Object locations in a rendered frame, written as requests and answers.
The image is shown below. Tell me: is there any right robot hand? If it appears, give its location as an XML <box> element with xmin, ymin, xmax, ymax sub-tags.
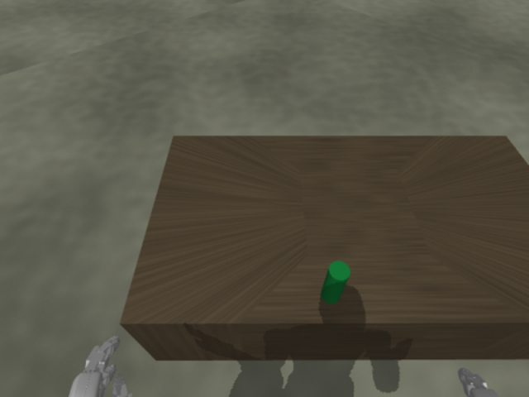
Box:
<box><xmin>458</xmin><ymin>368</ymin><xmax>499</xmax><ymax>397</ymax></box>

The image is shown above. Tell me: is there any left robot hand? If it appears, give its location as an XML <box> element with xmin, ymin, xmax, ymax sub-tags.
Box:
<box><xmin>69</xmin><ymin>335</ymin><xmax>132</xmax><ymax>397</ymax></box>

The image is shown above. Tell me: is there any can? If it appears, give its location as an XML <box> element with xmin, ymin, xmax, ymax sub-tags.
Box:
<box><xmin>321</xmin><ymin>261</ymin><xmax>350</xmax><ymax>304</ymax></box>

